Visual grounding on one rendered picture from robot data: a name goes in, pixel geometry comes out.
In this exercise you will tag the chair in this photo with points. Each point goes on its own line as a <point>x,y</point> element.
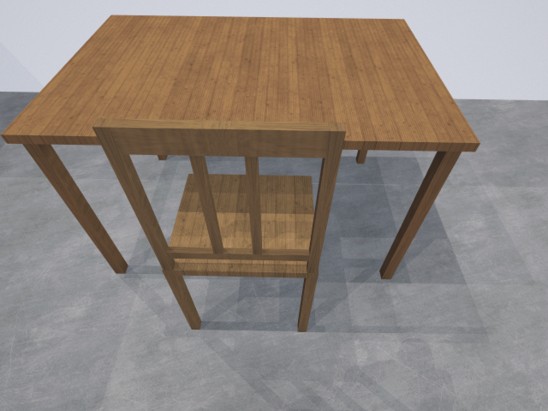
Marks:
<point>232,225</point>

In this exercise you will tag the table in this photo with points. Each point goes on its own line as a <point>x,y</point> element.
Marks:
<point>371,74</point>

